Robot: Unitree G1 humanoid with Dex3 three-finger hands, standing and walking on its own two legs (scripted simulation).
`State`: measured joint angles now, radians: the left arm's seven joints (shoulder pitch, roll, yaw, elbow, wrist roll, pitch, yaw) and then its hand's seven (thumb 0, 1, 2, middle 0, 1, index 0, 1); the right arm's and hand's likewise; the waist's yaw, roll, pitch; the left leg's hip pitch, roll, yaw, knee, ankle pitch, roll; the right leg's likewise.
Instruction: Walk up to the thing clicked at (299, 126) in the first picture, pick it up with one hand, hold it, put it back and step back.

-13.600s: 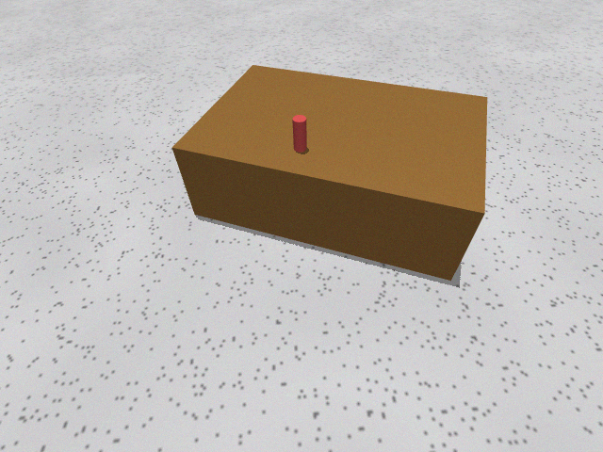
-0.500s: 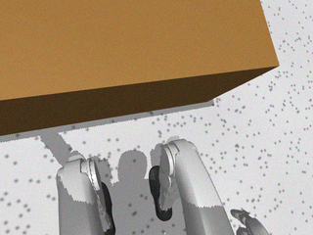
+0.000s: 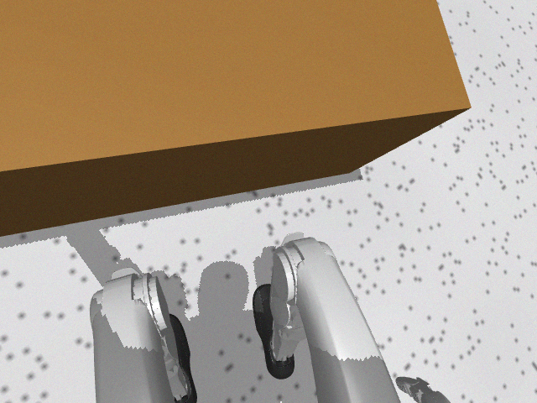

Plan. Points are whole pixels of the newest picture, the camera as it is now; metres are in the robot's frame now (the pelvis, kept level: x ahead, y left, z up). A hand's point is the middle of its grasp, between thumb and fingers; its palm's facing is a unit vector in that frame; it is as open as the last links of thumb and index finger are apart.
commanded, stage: close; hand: left
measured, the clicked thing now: out of the picture +0.58 +0.33 +0.04
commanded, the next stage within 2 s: settle in 0.08 s
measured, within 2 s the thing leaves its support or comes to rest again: leaves its support in 0.48 s
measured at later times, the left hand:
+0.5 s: hand out of the picture +0.58 +0.33 +0.03, palm faces +0.39 -0.92 -0.03, open 8.1 cm
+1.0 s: hand out of the picture +0.57 +0.35 +0.10, palm faces +0.40 -0.92 -0.01, open 8.2 cm
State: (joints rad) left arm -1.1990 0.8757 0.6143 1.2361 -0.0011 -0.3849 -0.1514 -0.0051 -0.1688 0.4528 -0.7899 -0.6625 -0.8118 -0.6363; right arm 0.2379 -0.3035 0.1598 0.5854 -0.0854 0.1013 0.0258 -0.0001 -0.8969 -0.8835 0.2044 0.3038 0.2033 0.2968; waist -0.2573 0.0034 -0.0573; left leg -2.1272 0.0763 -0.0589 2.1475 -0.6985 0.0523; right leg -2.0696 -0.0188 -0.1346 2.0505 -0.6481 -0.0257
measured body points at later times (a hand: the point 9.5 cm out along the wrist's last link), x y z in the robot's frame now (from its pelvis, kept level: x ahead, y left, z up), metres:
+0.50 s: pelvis +0.00 +0.00 +0.00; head +0.26 +0.06 +0.36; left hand +0.55 +0.38 +0.03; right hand +0.03 -0.27 -0.10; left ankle +0.07 +0.11 -0.38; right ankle +0.10 -0.11 -0.38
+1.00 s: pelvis +0.01 +0.00 +0.06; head +0.25 +0.07 +0.44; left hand +0.54 +0.40 +0.11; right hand +0.04 -0.27 -0.04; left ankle +0.07 +0.11 -0.38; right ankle +0.10 -0.11 -0.38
